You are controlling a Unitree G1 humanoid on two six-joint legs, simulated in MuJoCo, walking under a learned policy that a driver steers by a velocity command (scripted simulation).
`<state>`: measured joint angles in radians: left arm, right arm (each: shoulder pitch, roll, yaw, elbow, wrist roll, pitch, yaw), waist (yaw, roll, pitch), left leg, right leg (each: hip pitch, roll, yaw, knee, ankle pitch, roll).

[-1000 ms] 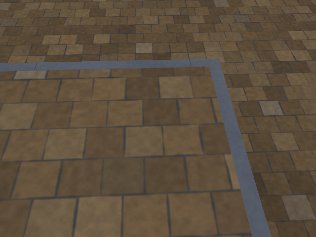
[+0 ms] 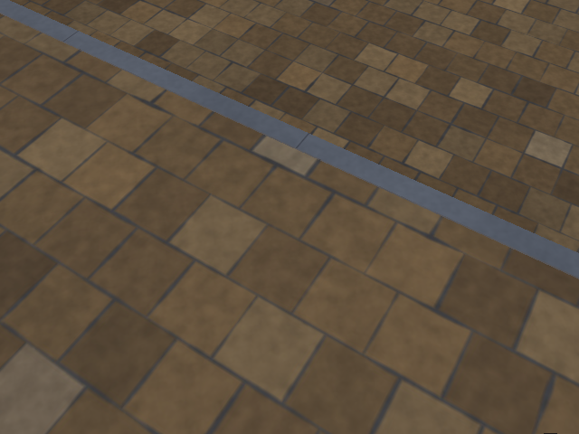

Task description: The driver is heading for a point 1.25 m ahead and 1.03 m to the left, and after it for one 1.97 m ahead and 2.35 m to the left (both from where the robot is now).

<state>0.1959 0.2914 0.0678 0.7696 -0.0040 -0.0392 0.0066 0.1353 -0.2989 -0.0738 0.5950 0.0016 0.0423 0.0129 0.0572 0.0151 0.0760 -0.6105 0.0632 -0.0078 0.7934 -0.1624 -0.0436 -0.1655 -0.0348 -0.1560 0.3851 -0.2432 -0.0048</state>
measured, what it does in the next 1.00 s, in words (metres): walks ahead, turning left: left foot, then right foot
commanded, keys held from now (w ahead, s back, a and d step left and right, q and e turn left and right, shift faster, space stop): q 0.42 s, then no key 0.50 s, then q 0.04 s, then w+q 0.04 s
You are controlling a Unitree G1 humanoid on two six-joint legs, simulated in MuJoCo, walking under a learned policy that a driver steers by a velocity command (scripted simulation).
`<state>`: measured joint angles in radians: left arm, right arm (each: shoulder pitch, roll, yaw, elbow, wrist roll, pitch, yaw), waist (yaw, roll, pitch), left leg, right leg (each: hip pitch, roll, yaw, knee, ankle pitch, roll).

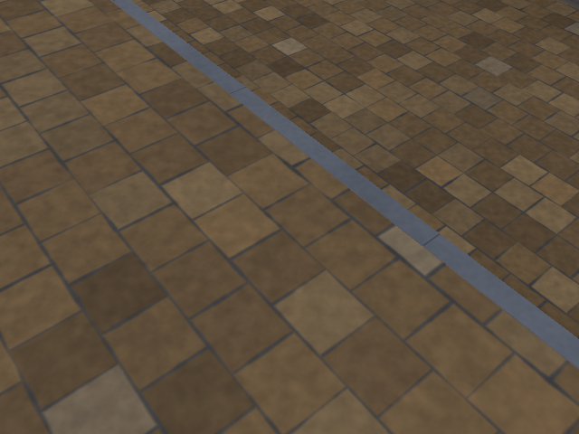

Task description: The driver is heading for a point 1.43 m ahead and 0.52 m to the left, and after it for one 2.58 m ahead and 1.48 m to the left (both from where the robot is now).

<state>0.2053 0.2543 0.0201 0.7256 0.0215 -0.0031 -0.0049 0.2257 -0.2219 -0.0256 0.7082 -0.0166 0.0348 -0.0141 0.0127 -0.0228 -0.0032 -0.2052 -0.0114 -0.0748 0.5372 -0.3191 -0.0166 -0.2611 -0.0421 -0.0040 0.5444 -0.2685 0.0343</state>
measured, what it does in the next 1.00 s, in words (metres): walks ahead, turning left: left foot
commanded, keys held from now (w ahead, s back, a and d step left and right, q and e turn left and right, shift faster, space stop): w+q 0.86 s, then w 0.14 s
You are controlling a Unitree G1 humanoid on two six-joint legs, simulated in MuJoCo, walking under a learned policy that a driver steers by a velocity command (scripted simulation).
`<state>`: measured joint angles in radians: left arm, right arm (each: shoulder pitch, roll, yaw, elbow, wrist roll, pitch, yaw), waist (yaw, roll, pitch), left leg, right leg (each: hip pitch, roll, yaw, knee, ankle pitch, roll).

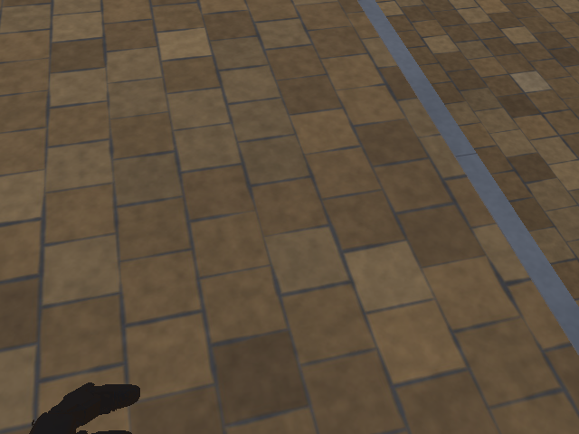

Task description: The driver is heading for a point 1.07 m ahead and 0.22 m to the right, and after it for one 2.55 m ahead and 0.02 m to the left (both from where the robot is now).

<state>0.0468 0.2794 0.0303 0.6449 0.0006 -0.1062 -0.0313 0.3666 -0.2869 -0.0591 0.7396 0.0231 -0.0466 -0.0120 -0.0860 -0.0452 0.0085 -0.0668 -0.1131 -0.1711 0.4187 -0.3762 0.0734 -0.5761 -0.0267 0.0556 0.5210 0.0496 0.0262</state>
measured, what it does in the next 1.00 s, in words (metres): walks ahead: right foot, then left foot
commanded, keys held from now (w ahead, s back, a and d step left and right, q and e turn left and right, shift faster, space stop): w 0.44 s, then w+e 0.56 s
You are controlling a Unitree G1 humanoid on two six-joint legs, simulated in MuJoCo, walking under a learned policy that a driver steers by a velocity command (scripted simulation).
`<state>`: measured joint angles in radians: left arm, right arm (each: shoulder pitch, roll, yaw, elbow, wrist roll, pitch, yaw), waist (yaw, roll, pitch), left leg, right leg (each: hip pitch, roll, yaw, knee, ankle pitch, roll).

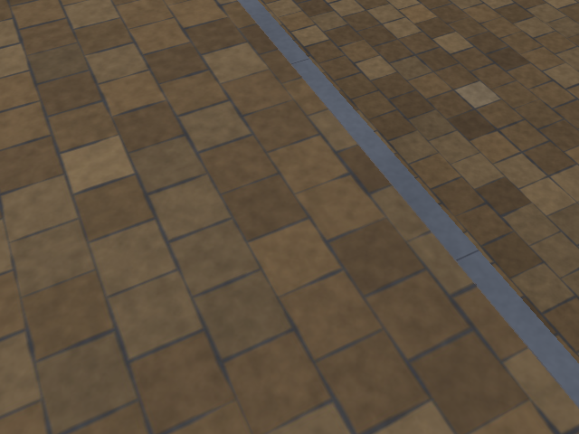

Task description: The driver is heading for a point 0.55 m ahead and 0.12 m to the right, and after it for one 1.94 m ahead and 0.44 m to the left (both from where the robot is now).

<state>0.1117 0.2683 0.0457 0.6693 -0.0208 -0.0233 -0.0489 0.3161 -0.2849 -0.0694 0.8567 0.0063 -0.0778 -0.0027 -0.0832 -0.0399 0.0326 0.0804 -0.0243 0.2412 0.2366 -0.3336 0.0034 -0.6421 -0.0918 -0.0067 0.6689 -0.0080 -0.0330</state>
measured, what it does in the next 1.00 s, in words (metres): walks ahead: right foot, then left foot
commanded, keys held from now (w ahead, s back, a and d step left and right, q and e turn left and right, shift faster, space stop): w+e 0.54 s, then q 0.46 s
